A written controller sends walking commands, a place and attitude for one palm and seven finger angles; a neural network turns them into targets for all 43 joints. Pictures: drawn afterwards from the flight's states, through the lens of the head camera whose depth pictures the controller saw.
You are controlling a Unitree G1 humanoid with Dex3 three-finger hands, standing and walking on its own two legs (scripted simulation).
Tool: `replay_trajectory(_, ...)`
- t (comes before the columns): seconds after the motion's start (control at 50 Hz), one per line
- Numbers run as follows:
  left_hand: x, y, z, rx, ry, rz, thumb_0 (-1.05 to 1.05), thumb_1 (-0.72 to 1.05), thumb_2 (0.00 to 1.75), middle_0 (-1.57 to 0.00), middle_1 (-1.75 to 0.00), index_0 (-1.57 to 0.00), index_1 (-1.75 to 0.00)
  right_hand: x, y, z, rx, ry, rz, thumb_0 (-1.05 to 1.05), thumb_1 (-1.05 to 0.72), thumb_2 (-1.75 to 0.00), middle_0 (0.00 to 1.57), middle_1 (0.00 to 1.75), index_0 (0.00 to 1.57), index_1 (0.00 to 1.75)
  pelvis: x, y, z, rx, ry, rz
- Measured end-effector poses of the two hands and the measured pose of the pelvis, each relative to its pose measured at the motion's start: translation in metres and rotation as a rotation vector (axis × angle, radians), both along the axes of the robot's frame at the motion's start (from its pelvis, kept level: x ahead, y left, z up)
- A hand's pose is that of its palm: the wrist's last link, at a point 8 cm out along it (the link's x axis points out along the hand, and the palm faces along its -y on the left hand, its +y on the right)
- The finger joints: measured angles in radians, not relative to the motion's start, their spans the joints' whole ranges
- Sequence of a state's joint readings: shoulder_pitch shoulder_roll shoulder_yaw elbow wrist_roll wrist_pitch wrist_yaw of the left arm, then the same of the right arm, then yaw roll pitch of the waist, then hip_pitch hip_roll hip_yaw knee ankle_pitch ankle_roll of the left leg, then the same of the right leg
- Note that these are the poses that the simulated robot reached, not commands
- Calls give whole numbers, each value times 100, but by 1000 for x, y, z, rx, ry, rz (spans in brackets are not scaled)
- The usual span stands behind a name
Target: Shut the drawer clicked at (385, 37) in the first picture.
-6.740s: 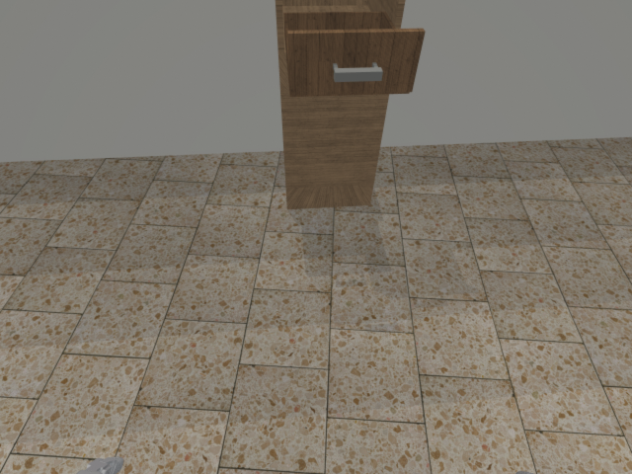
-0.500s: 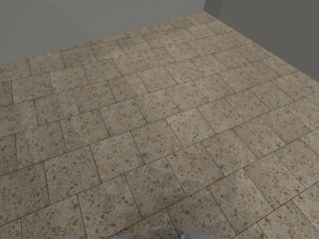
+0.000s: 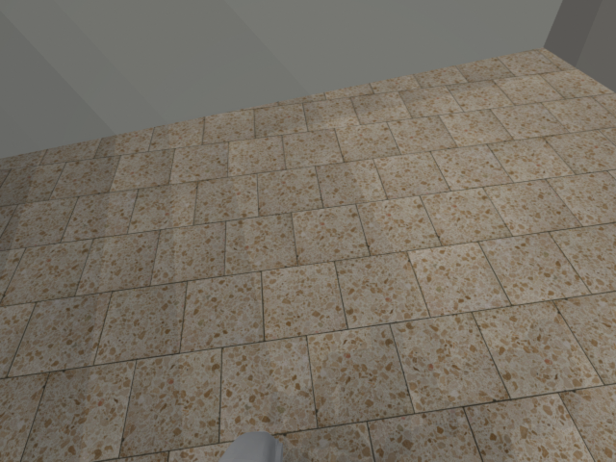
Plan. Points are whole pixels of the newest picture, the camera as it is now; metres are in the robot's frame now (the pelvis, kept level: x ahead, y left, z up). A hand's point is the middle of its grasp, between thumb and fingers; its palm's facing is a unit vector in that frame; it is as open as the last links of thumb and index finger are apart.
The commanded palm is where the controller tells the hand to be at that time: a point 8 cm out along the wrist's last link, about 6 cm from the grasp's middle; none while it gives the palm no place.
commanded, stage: turn to face it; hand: left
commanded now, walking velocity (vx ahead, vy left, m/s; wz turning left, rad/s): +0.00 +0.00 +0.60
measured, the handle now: out of the picture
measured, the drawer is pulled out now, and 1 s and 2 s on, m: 0.29 0.29 0.29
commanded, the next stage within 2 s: none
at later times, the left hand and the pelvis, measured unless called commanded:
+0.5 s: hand out of the picture -0.01 +0.27 -0.17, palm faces +0.37 -0.89 -0.27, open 7.4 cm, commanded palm none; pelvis +0.00 +0.04 -0.01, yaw +19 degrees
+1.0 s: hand out of the picture -0.04 +0.21 -0.16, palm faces +0.60 -0.76 -0.26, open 7.4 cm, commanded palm none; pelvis +0.02 +0.01 +0.00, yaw +38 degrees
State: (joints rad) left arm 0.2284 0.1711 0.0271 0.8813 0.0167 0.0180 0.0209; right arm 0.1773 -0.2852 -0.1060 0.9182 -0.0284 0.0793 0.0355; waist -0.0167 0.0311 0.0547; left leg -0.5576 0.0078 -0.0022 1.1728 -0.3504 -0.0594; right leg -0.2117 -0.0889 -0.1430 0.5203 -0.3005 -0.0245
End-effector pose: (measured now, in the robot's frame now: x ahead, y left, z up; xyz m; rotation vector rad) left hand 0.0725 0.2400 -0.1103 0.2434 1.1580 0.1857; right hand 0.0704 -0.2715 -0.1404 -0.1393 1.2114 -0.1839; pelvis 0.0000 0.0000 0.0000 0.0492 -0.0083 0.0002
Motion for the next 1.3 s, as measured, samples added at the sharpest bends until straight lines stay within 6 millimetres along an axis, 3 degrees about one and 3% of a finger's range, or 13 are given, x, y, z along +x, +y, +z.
replay_trajectory(0.16, -58, 4, -11, -30, 70, 150, 0, 91, 89, -21, -30, -20, -30, 41, 17, 3, -12, 41, 162, 1, -91, -90, 20, 30, 20, 30, -2, 0, 0, -5, 15, 121)
replay_trajectory(0.34, -131, 50, -44, -51, 190, 336, 0, 91, 90, -21, -30, -20, -30, 112, 85, 10, -45, -93, 364, 1, -91, -90, 20, 30, 20, 30, -3, 31, -18, -35, 28, 236)
replay_trajectory(0.42, -130, 65, -39, -42, 173, 384, 1, 91, 90, -20, -30, -20, -30, 116, 101, 19, -55, -104, 404, 0, -90, -90, 20, 30, 20, 30, -2, 35, -11, -54, 17, 285)
replay_trajectory(0.54, -100, 71, -23, -25, 44, 408, 1, 91, 90, -20, -30, -20, -30, 111, 103, 17, -46, -47, 445, 0, -90, -90, 20, 30, 21, 30, 1, 33, -4, -59, 12, 355)
replay_trajectory(0.66, -68, 58, -11, 8, -58, 414, 1, 91, 90, -20, -30, -20, -30, 111, 85, -1, -22, 4, 457, 1, -90, -90, 20, 30, 21, 30, 11, 17, -9, -49, 12, 425)
replay_trajectory(0.74, -64, 41, -6, 38, -104, 429, 0, 91, 90, -20, -30, -20, -30, 121, 72, -16, -14, 33, 479, 1, -90, -90, 20, 30, 21, 30, 17, 5, -15, -42, 8, 487)
replay_trajectory(0.84, -87, 21, -1, 23, -70, 508, 0, 91, 90, -20, -30, -20, -30, 136, 72, -10, -16, 62, 542, 1, -90, -90, 20, 30, 20, 30, 22, 1, -6, -25, 0, 558)
replay_trajectory(0.94, -120, 8, -8, -14, -15, 593, 0, 91, 89, -21, -30, -20, -30, 153, 91, -1, -26, 73, 623, 1, -91, -90, 20, 30, 20, 30, 24, 5, -2, -18, 3, 627)
replay_trajectory(1.04, -167, 4, -25, -57, 46, 700, 0, 91, 89, -21, -30, -20, -30, 176, 134, 5, -46, 34, 737, 1, -91, -90, 20, 30, 20, 30, 18, 18, -7, -32, 4, 692)
replay_trajectory(1.12, -210, 10, -48, -87, 96, 794, 0, 91, 89, -21, -30, -20, -30, 193, 178, 7, -58, -57, 827, 1, -91, -90, 20, 30, 20, 30, 10, 34, -21, -47, 2, 740)
replay_trajectory(1.16, -225, 13, -50, -90, 130, 827, 1, 91, 90, -20, -30, -20, -30, 195, 193, 13, -57, -92, 853, 1, -90, -90, 20, 30, 20, 30, 7, 38, -19, -52, -5, 756)
replay_trajectory(1.3, -229, 30, -31, -62, 61, 894, 1, 91, 90, -20, -30, -20, -30, 190, 215, 26, -62, -83, 922, 0, -90, -90, 20, 30, 21, 30, 6, 44, -4, -72, -16, 835)
